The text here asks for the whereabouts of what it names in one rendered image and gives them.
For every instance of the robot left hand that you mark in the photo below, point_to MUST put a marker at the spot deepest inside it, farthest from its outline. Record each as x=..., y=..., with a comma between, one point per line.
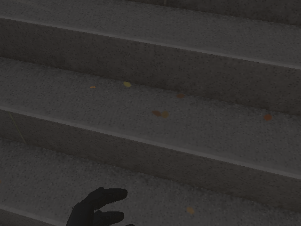
x=82, y=213

